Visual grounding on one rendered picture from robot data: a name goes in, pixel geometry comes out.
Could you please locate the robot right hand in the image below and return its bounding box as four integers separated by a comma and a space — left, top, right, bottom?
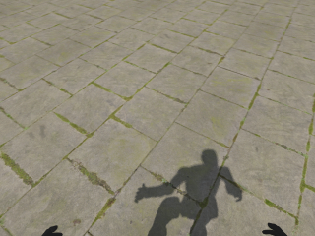
262, 222, 287, 236

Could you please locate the robot left hand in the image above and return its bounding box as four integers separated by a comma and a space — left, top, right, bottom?
41, 225, 63, 236

